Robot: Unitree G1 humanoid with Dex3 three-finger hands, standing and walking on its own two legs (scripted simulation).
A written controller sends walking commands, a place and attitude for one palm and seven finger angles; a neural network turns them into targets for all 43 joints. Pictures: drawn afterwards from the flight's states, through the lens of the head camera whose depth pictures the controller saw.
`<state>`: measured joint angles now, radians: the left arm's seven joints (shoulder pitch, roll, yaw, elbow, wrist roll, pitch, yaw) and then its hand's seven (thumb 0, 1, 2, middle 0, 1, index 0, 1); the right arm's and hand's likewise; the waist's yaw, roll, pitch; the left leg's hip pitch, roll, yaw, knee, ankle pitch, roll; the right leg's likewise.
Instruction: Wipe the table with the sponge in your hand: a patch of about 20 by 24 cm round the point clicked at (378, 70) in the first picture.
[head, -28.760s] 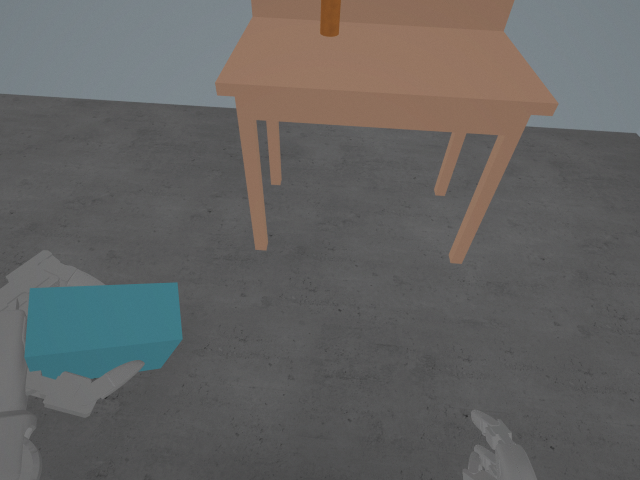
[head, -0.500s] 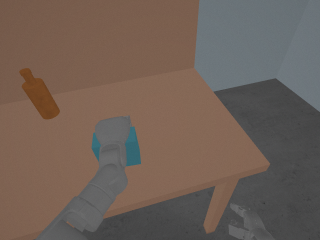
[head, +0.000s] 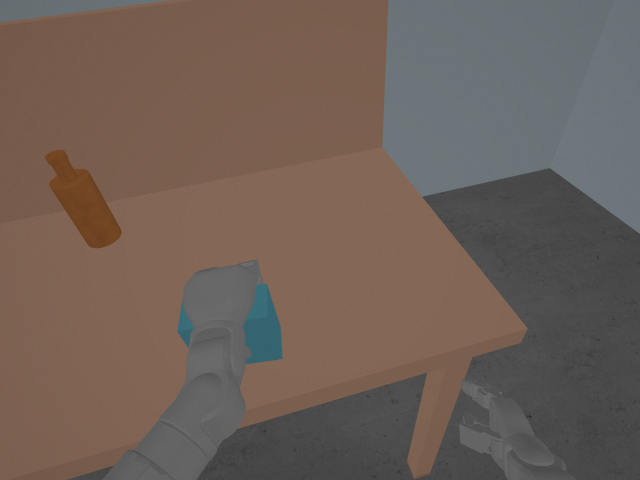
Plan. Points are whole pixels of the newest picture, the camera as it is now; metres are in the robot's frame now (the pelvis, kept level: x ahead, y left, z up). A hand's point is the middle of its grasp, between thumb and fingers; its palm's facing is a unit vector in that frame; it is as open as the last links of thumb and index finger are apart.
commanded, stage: slide back across to the middle lane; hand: left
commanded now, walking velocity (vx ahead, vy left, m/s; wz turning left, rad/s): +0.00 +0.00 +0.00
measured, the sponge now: (237, 335) +0.31 +0.17 +0.01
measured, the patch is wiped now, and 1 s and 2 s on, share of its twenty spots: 1.00 1.00 1.00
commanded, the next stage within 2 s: wipe forward along the middle lane in 0.74 s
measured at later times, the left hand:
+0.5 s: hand (209, 326) +0.28 +0.19 +0.07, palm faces +0.06 -0.19 -0.98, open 9.8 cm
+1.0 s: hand (165, 338) +0.27 +0.24 +0.06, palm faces +0.00 -0.13 -0.99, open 9.8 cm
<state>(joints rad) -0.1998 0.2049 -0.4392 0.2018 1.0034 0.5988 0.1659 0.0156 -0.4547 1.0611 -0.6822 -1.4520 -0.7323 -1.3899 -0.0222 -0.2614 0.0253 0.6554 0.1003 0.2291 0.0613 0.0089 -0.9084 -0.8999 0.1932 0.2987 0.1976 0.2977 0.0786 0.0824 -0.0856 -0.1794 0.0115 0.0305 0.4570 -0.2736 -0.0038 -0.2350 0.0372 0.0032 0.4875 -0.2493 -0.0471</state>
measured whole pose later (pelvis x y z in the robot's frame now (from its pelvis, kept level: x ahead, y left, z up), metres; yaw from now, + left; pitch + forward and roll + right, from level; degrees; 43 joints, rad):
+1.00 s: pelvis -0.01 +0.01 +0.00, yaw +0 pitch -2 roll +0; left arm -0.06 0.35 -0.24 0.07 0.96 0.48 0.07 -0.01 -0.48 1.06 -0.73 -1.41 -0.77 -1.34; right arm 0.00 -0.25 0.05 0.68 0.08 0.13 -0.02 0.01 -0.91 -0.90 0.20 0.30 0.20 0.30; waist 0.09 0.08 -0.03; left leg -0.14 0.01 0.04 0.41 -0.24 0.01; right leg -0.19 0.03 0.02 0.43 -0.20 -0.04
